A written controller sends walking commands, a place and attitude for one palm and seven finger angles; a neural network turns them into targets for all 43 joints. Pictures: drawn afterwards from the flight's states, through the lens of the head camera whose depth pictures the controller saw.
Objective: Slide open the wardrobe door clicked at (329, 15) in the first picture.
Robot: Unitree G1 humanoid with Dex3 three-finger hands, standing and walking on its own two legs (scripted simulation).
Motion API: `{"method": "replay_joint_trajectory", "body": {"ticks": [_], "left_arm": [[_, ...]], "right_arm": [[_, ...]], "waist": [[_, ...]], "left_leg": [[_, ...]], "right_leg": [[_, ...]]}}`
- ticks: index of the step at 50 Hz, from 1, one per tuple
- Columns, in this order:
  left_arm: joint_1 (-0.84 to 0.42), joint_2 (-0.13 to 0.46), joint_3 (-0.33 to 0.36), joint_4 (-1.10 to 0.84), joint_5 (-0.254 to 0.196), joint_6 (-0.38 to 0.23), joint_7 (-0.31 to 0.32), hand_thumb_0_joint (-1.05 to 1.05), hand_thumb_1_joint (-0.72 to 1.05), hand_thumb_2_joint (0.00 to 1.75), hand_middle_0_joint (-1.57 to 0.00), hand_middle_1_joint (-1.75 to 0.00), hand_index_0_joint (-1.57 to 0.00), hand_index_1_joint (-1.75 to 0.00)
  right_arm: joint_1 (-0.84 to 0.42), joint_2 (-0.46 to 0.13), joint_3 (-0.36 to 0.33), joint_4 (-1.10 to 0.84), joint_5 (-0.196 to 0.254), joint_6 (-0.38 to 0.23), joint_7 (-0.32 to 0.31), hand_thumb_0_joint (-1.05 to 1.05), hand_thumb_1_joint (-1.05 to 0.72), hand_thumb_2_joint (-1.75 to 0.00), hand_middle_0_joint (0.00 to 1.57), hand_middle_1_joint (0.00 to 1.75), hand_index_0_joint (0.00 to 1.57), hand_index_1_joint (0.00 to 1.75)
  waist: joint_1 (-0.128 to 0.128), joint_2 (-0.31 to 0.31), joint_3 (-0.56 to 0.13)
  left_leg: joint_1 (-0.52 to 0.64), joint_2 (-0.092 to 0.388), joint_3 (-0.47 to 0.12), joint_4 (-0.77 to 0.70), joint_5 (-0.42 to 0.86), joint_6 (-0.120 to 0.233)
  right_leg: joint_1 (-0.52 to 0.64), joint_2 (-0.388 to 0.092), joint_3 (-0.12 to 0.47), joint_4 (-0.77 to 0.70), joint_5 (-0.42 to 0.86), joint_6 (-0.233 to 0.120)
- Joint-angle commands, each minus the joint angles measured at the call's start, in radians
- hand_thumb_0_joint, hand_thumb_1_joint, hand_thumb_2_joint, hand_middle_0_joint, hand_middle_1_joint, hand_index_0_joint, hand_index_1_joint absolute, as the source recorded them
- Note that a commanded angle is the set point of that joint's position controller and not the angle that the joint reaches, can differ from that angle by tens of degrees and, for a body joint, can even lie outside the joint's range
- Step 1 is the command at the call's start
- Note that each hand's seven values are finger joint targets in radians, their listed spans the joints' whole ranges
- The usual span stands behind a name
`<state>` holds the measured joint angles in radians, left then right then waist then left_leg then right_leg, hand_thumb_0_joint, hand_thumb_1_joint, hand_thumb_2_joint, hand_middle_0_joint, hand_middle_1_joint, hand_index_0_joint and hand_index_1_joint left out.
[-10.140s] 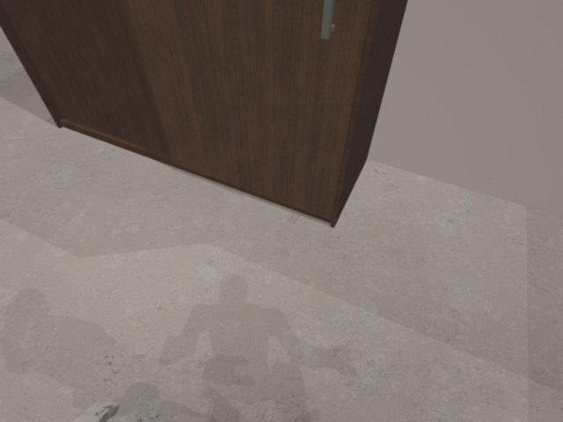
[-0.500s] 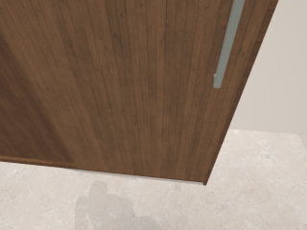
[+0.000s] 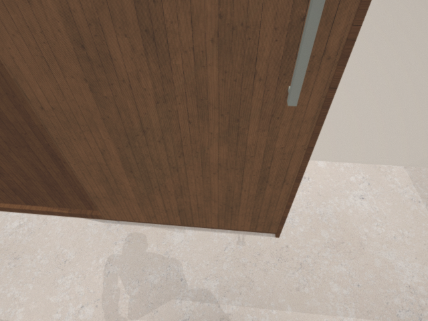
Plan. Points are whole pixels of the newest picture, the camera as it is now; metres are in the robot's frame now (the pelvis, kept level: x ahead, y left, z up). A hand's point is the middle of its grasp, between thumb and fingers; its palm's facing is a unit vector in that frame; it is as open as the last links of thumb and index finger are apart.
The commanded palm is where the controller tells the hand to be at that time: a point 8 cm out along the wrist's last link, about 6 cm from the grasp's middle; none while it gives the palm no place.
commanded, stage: look again from close up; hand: right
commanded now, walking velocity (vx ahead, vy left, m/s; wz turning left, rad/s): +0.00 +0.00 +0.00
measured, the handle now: (307, 32) +0.63 -0.16 +0.25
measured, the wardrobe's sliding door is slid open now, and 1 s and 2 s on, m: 0.00 0.00 0.00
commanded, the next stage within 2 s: shuffle to correct the standing spot in 1.36 s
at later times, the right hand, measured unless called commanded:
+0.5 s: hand out of the picture +0.04 -0.16 -0.17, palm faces -0.01 +0.98 -0.18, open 7.4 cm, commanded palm none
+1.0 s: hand out of the picture +0.10 -0.17 -0.17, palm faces -0.02 +0.97 -0.23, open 7.4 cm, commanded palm none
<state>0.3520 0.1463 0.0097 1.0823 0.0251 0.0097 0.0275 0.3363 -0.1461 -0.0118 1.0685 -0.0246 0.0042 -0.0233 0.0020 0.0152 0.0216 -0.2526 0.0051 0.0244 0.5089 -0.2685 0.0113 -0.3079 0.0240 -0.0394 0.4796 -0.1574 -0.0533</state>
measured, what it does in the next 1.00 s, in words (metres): shifts its weight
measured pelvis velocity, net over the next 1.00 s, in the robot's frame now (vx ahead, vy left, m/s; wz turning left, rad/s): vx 0.07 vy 0.02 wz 0.02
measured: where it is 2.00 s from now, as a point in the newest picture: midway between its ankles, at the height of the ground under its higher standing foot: outside the picture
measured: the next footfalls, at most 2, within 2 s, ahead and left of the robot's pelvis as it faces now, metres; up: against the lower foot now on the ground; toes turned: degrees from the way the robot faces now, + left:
none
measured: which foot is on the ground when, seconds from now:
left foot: down 0.00-1.00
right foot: down 0.00-1.00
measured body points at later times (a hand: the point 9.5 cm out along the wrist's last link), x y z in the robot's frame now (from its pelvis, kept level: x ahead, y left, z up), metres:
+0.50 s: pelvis +0.03 +0.01 +0.00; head +0.05 +0.01 +0.45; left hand +0.04 +0.24 -0.15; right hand +0.04 -0.21 -0.15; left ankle +0.03 +0.13 -0.74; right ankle +0.07 -0.08 -0.74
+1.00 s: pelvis +0.07 +0.02 +0.01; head +0.09 +0.03 +0.46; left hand +0.10 +0.26 -0.15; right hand +0.10 -0.22 -0.15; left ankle +0.03 +0.13 -0.74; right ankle +0.07 -0.08 -0.74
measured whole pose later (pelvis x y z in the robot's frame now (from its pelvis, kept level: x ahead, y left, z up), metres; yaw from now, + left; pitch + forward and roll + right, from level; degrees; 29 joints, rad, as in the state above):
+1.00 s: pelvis +0.07 +0.02 +0.01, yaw +1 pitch +0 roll -1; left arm 0.21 0.18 -0.01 1.12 0.01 -0.02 0.03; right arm 0.23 -0.19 0.01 1.09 -0.02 -0.03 -0.03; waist 0.00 0.00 0.04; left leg -0.12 -0.01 0.01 0.42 -0.29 0.02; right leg -0.17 0.01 -0.05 0.41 -0.23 -0.02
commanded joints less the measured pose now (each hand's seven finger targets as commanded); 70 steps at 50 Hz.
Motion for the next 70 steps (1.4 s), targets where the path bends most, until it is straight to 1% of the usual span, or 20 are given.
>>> {"method": "replay_joint_trajectory", "body": {"ticks": [1,3,7,8,11,15,18,23,26,30,32,34,38,42,46,50,51,53,66,70], "left_arm": [[-0.022,0.116,0.025,-0.058,-0.007,-0.032,0.002,0.0,0.9,0.9,-0.2,-0.3,-0.2,-0.3],[-0.018,0.108,0.024,-0.055,-0.008,-0.029,-0.002,0.0,0.9,0.9,-0.2,-0.3,-0.2,-0.3],[0.006,0.093,0.022,-0.046,-0.005,-0.024,-0.005,0.0,0.9,0.9,-0.2,-0.3,-0.2,-0.3],[0.009,0.092,0.021,-0.045,-0.007,-0.026,-0.006,0.0,0.9,0.9,-0.2,-0.3,-0.2,-0.3],[0.008,0.089,0.016,-0.036,-0.008,-0.031,-0.005,0.0,0.9,0.9,-0.2,-0.3,-0.2,-0.3],[-0.005,0.101,0.013,-0.031,-0.01,-0.04,-0.004,0.0,0.9,0.9,-0.2,-0.3,-0.2,-0.3],[-0.014,0.109,0.011,-0.028,-0.012,-0.045,-0.003,0.0,0.9,0.9,-0.2,-0.3,-0.2,-0.3],[-0.035,0.113,0.008,-0.021,-0.014,-0.045,-0.002,0.0,0.9,0.9,-0.2,-0.3,-0.2,-0.3],[-0.041,0.119,0.007,-0.015,-0.012,-0.046,0.0,0.0,0.9,0.9,-0.2,-0.3,-0.2,-0.3],[-0.053,0.127,0.007,-0.012,-0.013,-0.051,0.002,0.0,0.9,0.9,-0.2,-0.3,-0.2,-0.3],[-0.059,0.129,0.005,-0.007,-0.013,-0.052,0.003,0.0,0.9,0.9,-0.2,-0.3,-0.2,-0.3],[-0.069,0.136,0.006,-0.007,-0.015,-0.051,0.003,0.0,0.9,0.9,-0.2,-0.3,-0.2,-0.3],[-0.077,0.14,0.005,-0.002,-0.015,-0.051,0.004,0.0,0.9,0.9,-0.2,-0.3,-0.2,-0.3],[-0.091,0.146,0.004,0.003,-0.014,-0.048,0.004,0.0,0.9,0.9,-0.2,-0.3,-0.2,-0.3],[-0.095,0.148,0.001,0.006,-0.014,-0.049,0.005,0.0,0.9,0.9,-0.2,-0.3,-0.2,-0.3],[-0.099,0.152,0.001,0.008,-0.014,-0.05,0.006,0.0,0.9,0.9,-0.2,-0.3,-0.2,-0.3],[-0.099,0.153,0.0,0.009,-0.014,-0.05,0.007,0.0,0.9,0.9,-0.2,-0.3,-0.2,-0.3],[-0.101,0.147,0.0,0.011,-0.015,-0.047,0.007,0.0,0.9,0.9,-0.2,-0.3,-0.2,-0.3],[-0.092,0.143,-0.004,0.025,-0.015,-0.047,0.012,0.0,0.9,0.9,-0.2,-0.3,-0.2,-0.3],[-0.084,0.136,-0.007,0.032,-0.015,-0.046,0.013,0.0,0.9,0.9,-0.2,-0.3,-0.2,-0.3]], "right_arm": [[0.099,-0.063,-0.01,-0.015,0.001,-0.015,-0.001,0.0,-0.9,-0.9,0.2,0.3,0.2,0.3],[0.087,-0.076,-0.008,-0.019,0.001,-0.021,-0.003,0.0,-0.9,-0.9,0.2,0.3,0.2,0.3],[0.057,-0.088,-0.01,-0.03,0.002,-0.025,-0.005,0.0,-0.9,-0.9,0.2,0.3,0.2,0.3],[0.056,-0.091,-0.008,-0.031,0.002,-0.027,-0.006,0.0,-0.9,-0.9,0.2,0.3,0.2,0.3],[0.041,-0.093,-0.005,-0.03,0.005,-0.031,-0.006,0.0,-0.9,-0.9,0.2,0.3,0.2,0.3],[0.036,-0.102,-0.004,-0.027,0.006,-0.035,-0.008,0.0,-0.9,-0.9,0.2,0.3,0.2,0.3],[0.034,-0.106,-0.003,-0.02,0.006,-0.037,-0.008,0.0,-0.9,-0.9,0.2,0.3,0.2,0.3],[0.02,-0.117,-0.001,-0.016,0.007,-0.038,-0.008,0.0,-0.9,-0.9,0.2,0.3,0.2,0.3],[0.006,-0.123,-0.002,-0.015,0.008,-0.039,-0.008,0.0,-0.9,-0.9,0.2,0.3,0.2,0.3],[-0.003,-0.132,-0.004,-0.015,0.01,-0.041,-0.009,0.0,-0.9,-0.9,0.2,0.3,0.2,0.3],[-0.008,-0.137,-0.004,-0.013,0.01,-0.041,-0.009,0.0,-0.9,-0.9,0.2,0.3,0.2,0.3],[-0.014,-0.143,-0.005,-0.014,0.009,-0.042,-0.01,0.0,-0.9,-0.9,0.2,0.3,0.2,0.3],[-0.025,-0.152,-0.006,-0.014,0.009,-0.041,-0.011,0.0,-0.9,-0.9,0.2,0.3,0.2,0.3],[-0.035,-0.156,-0.005,-0.011,0.01,-0.04,-0.01,0.0,-0.9,-0.9,0.2,0.3,0.2,0.3],[-0.04,-0.162,-0.007,-0.012,0.01,-0.04,-0.011,0.0,-0.9,-0.9,0.2,0.3,0.2,0.3],[-0.034,-0.165,-0.007,-0.011,0.011,-0.042,-0.012,0.0,-0.9,-0.9,0.2,0.3,0.2,0.3],[-0.036,-0.165,-0.006,-0.009,0.012,-0.042,-0.012,0.0,-0.9,-0.9,0.2,0.3,0.2,0.3],[-0.037,-0.166,-0.005,-0.008,0.01,-0.041,-0.012,0.0,-0.9,-0.9,0.2,0.3,0.2,0.3],[-0.017,-0.155,-0.004,0.005,0.013,-0.04,-0.015,0.0,-0.9,-0.9,0.2,0.3,0.2,0.3],[-0.006,-0.146,-0.004,0.01,0.012,-0.039,-0.016,0.0,-0.9,-0.9,0.2,0.3,0.2,0.3]], "waist": [[-0.029,-0.07,0.048],[-0.019,-0.044,0.053],[0.001,0.015,0.075],[0.005,0.014,0.056],[0.011,0.017,0.066],[0.004,-0.017,0.055],[0.001,-0.01,0.033],[-0.002,-0.011,0.046],[0.001,-0.012,0.038],[-0.002,-0.016,-0.007],[-0.003,-0.021,-0.01],[-0.004,-0.002,-0.003],[-0.004,-0.011,-0.003],[-0.004,-0.004,0.017],[-0.005,0.001,0.004],[-0.007,-0.001,-0.024],[-0.007,-0.008,-0.019],[-0.006,0.006,-0.002],[-0.006,-0.012,-0.004],[-0.006,0.001,0.004]], "left_leg": [[0.046,0.05,-0.055,-0.087,-0.06,0.024],[0.022,0.066,-0.085,-0.124,-0.081,0.029],[-0.063,0.088,-0.126,-0.177,-0.189,0.035],[-0.061,0.092,-0.128,-0.18,-0.173,0.037],[-0.082,0.094,-0.131,-0.182,-0.153,0.036],[-0.037,0.09,-0.115,-0.16,-0.054,0.033],[-0.005,0.089,-0.108,-0.149,0.013,0.033],[0.005,0.096,-0.111,-0.161,0.04,0.032],[0.012,0.098,-0.109,-0.161,0.049,0.031],[0.049,0.1,-0.104,-0.146,0.138,0.027],[0.057,0.1,-0.105,-0.147,0.15,0.026],[0.065,0.102,-0.105,-0.146,0.191,0.026],[0.075,0.102,-0.102,-0.145,0.214,0.025],[0.069,0.104,-0.104,-0.155,0.197,0.023],[0.089,0.105,-0.102,-0.156,0.224,0.023],[0.111,0.111,-0.098,-0.15,0.29,0.023],[0.11,0.111,-0.097,-0.152,0.29,0.023],[0.108,0.108,-0.095,-0.157,0.292,0.022],[0.119,0.111,-0.093,-0.166,0.312,0.023],[0.12,0.107,-0.093,-0.17,0.304,0.022]], "right_leg": [[-0.083,-0.155,0.227,-0.27,-0.379,-0.01],[-0.056,-0.134,0.203,-0.234,-0.33,0.0],[-0.018,-0.111,0.159,-0.178,-0.275,0.011],[0.005,-0.108,0.153,-0.163,-0.24,0.012],[0.028,-0.109,0.144,-0.154,-0.201,0.016],[0.034,-0.119,0.147,-0.167,-0.157,0.014],[0.059,-0.124,0.139,-0.16,-0.094,0.013],[0.078,-0.119,0.125,-0.147,-0.041,0.015],[0.094,-0.119,0.119,-0.145,-0.014,0.018],[0.135,-0.126,0.11,-0.123,0.091,0.016],[0.144,-0.128,0.107,-0.124,0.103,0.016],[0.147,-0.129,0.103,-0.111,0.137,0.016],[0.161,-0.132,0.098,-0.111,0.161,0.017],[0.162,-0.13,0.098,-0.123,0.139,0.019],[0.171,-0.131,0.098,-0.124,0.163,0.02],[0.195,-0.131,0.094,-0.111,0.216,0.021],[0.196,-0.131,0.094,-0.112,0.215,0.021],[0.188,-0.131,0.094,-0.112,0.209,0.022],[0.208,-0.133,0.089,-0.114,0.227,0.025],[0.204,-0.133,0.088,-0.119,0.214,0.026]]}}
